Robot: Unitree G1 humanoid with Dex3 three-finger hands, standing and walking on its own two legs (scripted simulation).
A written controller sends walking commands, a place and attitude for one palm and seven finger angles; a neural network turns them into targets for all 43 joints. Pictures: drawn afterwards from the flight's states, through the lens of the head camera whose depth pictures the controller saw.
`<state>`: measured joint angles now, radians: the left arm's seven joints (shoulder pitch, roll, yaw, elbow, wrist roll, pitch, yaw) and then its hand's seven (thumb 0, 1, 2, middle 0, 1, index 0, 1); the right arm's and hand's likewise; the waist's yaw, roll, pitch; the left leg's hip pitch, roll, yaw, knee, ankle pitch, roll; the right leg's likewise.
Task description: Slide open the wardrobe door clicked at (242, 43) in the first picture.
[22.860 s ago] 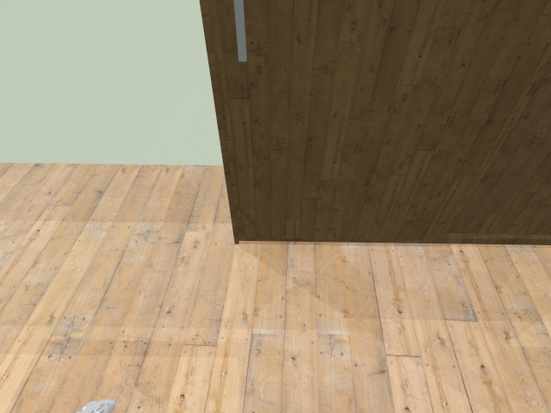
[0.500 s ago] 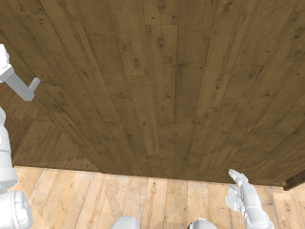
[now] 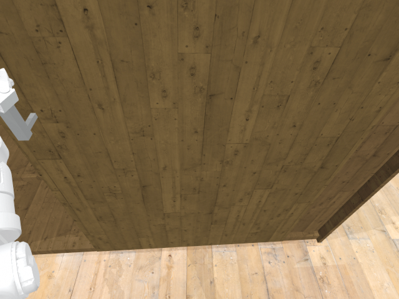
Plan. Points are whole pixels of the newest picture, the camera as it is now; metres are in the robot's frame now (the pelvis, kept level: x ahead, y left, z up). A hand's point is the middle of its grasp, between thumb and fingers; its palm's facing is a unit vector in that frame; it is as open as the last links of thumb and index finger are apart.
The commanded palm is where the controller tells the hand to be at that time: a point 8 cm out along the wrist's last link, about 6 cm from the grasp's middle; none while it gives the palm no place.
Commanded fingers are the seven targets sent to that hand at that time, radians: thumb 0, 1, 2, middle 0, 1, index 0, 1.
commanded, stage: stop walking and hold the door there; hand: left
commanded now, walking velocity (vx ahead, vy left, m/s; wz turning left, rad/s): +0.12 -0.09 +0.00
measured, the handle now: out of the picture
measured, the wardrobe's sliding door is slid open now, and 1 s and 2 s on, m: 0.68 0.68 0.68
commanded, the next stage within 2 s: loosen the grip on the handle in 2.00 s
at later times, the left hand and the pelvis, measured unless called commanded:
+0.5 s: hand (6, 92) +0.39 +0.35 +0.22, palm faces +0.56 -0.80 -0.19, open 5.6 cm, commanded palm +0.34 +0.39 +0.19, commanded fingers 0.00 0.90 0.90 -0.45 -1.40 -0.45 -1.40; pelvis -0.03 +0.01 -0.01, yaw -4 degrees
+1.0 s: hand (1, 95) +0.39 +0.36 +0.22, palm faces +0.44 -0.87 -0.23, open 5.5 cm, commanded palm +0.35 +0.41 +0.19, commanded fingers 0.00 0.90 0.90 -0.45 -1.40 -0.45 -1.40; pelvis -0.03 +0.07 -0.01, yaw +1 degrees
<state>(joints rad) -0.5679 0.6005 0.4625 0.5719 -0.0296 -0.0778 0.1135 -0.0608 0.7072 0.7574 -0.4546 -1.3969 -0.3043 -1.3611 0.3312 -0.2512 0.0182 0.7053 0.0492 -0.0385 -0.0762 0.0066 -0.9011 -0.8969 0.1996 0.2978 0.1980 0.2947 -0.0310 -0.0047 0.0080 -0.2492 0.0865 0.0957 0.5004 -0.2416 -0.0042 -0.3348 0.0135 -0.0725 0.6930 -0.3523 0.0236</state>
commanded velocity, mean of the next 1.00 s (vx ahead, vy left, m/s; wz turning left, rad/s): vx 0.10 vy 0.12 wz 0.07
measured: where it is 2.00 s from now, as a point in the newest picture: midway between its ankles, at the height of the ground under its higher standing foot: outside the picture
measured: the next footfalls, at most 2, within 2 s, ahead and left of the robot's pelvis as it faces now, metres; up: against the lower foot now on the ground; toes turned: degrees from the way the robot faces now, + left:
right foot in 0.08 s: +0.01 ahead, -0.10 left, +0.00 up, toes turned -7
left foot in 1.04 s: +0.00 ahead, +0.25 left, +0.00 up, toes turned +3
